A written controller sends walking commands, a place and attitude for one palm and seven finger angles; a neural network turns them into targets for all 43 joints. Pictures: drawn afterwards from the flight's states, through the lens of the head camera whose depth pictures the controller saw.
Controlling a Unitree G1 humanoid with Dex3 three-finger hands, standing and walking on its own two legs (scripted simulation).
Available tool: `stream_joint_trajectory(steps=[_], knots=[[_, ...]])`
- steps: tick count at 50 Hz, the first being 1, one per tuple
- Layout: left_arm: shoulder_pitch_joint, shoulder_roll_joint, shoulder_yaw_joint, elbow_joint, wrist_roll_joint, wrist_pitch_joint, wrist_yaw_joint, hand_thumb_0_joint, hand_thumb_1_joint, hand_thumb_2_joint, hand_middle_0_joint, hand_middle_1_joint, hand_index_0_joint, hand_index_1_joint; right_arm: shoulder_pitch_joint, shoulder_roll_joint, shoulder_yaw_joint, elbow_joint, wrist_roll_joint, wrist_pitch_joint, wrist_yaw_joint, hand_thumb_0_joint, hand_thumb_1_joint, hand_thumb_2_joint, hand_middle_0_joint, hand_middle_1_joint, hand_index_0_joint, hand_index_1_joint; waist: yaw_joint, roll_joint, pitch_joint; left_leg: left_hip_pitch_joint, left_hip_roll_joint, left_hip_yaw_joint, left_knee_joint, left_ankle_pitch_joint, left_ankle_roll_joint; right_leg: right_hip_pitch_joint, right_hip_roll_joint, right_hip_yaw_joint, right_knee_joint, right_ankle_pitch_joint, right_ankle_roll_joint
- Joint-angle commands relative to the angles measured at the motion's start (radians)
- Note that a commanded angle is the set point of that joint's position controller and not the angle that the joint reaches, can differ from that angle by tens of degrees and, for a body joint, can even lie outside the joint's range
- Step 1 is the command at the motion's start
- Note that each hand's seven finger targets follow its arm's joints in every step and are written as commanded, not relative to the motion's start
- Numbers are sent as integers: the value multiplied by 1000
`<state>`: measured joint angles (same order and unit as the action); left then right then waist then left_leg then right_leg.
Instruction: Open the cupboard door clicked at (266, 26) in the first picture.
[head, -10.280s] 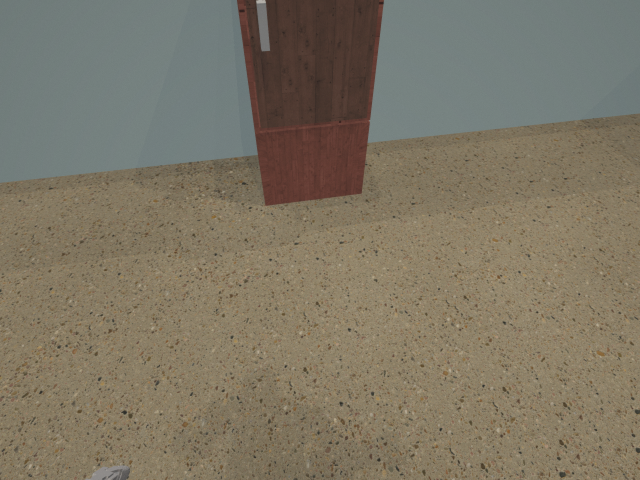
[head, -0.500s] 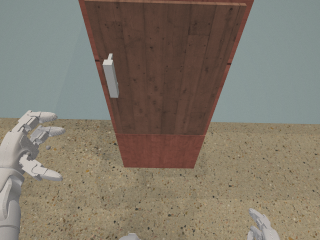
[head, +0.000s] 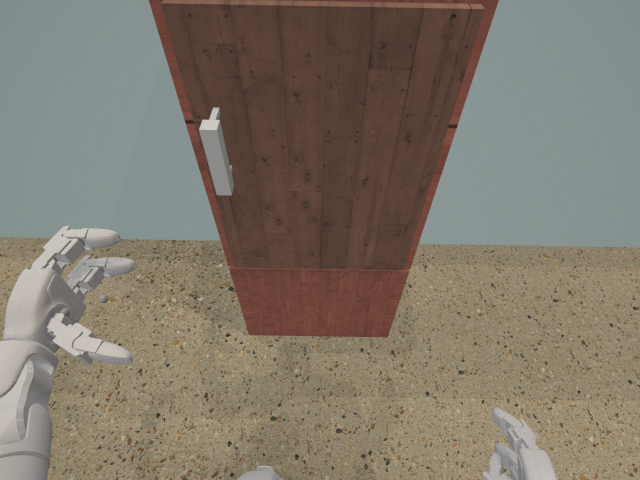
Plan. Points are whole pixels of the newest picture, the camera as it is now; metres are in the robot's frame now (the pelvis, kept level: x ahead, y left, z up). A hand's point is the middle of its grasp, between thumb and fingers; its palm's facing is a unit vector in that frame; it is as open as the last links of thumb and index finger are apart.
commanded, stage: move the hooked fingers beside the handle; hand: left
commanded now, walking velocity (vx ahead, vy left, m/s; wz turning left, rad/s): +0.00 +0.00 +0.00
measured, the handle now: (220, 151) +0.59 +0.21 +0.06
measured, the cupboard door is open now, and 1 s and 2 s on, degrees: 0 0 0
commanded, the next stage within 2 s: none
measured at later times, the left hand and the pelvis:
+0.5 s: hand (132, 241) +0.38 +0.27 +0.08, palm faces +0.05 -1.00 +0.00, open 14.0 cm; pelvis +0.00 +0.01 -0.01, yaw -1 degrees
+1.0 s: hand (147, 203) +0.45 +0.28 +0.08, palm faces +0.05 -1.00 +0.02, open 14.0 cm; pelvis +0.00 +0.01 -0.02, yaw -2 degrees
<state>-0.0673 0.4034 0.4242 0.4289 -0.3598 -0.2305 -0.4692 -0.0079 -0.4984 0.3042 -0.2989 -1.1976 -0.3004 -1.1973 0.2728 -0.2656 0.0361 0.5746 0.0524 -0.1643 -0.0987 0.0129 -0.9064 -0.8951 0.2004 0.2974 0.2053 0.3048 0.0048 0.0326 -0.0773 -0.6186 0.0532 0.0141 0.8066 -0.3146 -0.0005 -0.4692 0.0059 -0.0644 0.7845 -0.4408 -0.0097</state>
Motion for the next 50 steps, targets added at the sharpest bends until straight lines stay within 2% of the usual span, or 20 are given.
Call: stream_joint_trajectory(steps=[1,3,7,9,11,13,15,17,19,21,26,31,32,33,36,39,43,46,48,50], knots=[[-351,284,78,-165,-9,-66,13,0,-500,300,-300,-1200,-300,-1200,-27,-151,-58,-114,2,-43,-17,0,-900,-900,200,300,200,300,-26,20,-174,235,-47,-26,-82,94,36,-85,32,41,-138,200,4],[-448,271,47,-123,3,-69,12,0,-500,300,-300,-1200,-300,-1200,-26,-151,-55,-105,3,-41,-22,0,-900,-900,200,300,200,300,-42,26,-180,232,-47,-29,-81,65,36,-104,27,45,-139,166,6],[-493,314,63,-77,26,-84,8,0,-500,300,-300,-1200,-300,-1200,-13,-154,-58,-93,-1,-35,-24,0,-900,-900,200,300,200,300,-25,72,-266,265,-45,-30,-69,122,36,-75,26,47,-118,219,-4],[-516,278,28,-68,32,-87,9,0,-500,300,-300,-1200,-300,-1200,-6,-150,-60,-92,-1,-33,-18,0,-900,-900,200,300,200,300,-28,85,-280,287,-45,-35,-66,148,34,-86,28,35,-107,247,-6],[-496,312,65,16,30,-73,17,0,-500,300,-300,-1200,-300,-1200,11,-158,-60,-85,-3,-20,-15,0,-900,-900,200,300,200,300,-21,22,-259,250,-43,-39,-64,150,35,-75,34,32,-105,251,-7],[-521,308,58,47,35,-62,18,0,-500,300,-300,-1200,-300,-1200,12,-159,-61,-89,-1,-9,-9,0,-900,-900,200,300,200,300,-25,17,-247,229,-43,-29,-64,145,35,-83,30,33,-104,263,-1],[-552,336,74,66,48,-61,27,0,-500,300,-300,-1200,-300,-1200,18,-162,-62,-93,-2,4,-6,0,-900,-900,200,300,200,300,-23,50,-251,220,-44,-27,-64,136,33,-93,29,33,-99,246,-3],[-567,363,99,90,49,-70,32,0,-500,300,-300,-1200,-300,-1200,30,-164,-64,-98,-3,15,-2,0,-900,-900,200,300,200,300,-20,19,-264,209,-43,-23,-55,154,36,-74,34,39,-94,270,-2],[-601,371,100,83,60,-90,35,0,-500,300,-300,-1200,-300,-1200,45,-164,-68,-96,-6,25,2,0,-900,-900,200,300,200,300,-21,64,-301,226,-43,-22,-49,180,34,-76,35,37,-80,292,-4],[-658,339,66,73,60,-110,32,0,-500,300,-300,-1200,-300,-1200,57,-161,-70,-89,-8,31,4,0,-900,-900,200,300,200,300,-36,70,-317,249,-41,-28,-37,203,35,-88,41,33,-70,306,-9],[-719,376,88,178,66,-115,27,0,-500,300,-300,-1200,-300,-1200,85,-173,-75,-66,-7,55,4,0,-900,-900,200,300,200,300,-52,38,-295,224,-36,-29,-28,183,39,-124,45,32,-70,287,-6],[-864,370,47,223,93,-133,32,0,-500,300,-300,-1200,-300,-1200,109,-176,-75,-51,-12,75,3,0,-900,-900,200,300,200,300,-73,84,-324,249,-31,-45,-18,182,36,-180,47,25,-55,253,-11],[-858,419,91,236,100,-141,39,0,-500,300,-300,-1200,-300,-1200,121,-182,-81,-44,-15,79,4,0,-900,-900,200,300,200,300,-63,88,-369,268,-27,-50,-13,204,32,-175,46,25,-48,266,-11],[-849,412,85,249,104,-145,41,0,-500,300,-300,-1200,-300,-1200,125,-181,-79,-46,-16,84,7,0,-900,-900,200,300,200,300,-63,85,-378,270,-28,-50,-10,217,32,-171,47,25,-44,277,-10],[-857,439,111,325,105,-148,41,0,-500,300,-300,-1200,-300,-1200,137,-184,-78,-39,-18,100,11,0,-900,-900,200,300,200,300,-66,43,-358,225,-28,-43,3,213,38,-166,51,28,-41,285,-9],[-922,456,99,371,127,-151,34,0,-500,300,-300,-1200,-300,-1200,144,-185,-78,-38,-18,115,14,0,-900,-900,200,300,200,300,-75,95,-352,218,-26,-41,8,204,35,-198,49,29,-34,275,-6],[-972,473,96,413,137,-162,31,0,-500,300,-300,-1200,-300,-1200,164,-189,-78,-35,-21,133,17,0,-900,-900,200,300,200,300,-86,95,-376,219,-22,-46,23,220,35,-219,53,26,-21,278,-7],[-1050,496,95,477,147,-164,33,0,-500,300,-300,-1200,-300,-1200,177,-195,-75,-23,-22,147,15,0,-900,-900,200,300,200,300,-112,72,-334,174,-19,-50,34,177,39,-253,56,28,-21,237,-6],[-1111,481,56,504,163,-162,32,0,-500,300,-300,-1200,-300,-1200,185,-197,-74,-16,-22,151,13,0,-900,-900,200,300,200,300,-135,98,-343,175,-16,-53,41,154,38,-294,53,31,-19,207,-2],[-1151,527,78,525,178,-167,39,0,-500,300,-300,-1200,-300,-1200,201,-205,-74,-9,-25,156,11,0,-900,-900,200,300,200,300,-135,119,-357,186,-10,-70,44,145,34,-324,54,28,-11,176,-6]])
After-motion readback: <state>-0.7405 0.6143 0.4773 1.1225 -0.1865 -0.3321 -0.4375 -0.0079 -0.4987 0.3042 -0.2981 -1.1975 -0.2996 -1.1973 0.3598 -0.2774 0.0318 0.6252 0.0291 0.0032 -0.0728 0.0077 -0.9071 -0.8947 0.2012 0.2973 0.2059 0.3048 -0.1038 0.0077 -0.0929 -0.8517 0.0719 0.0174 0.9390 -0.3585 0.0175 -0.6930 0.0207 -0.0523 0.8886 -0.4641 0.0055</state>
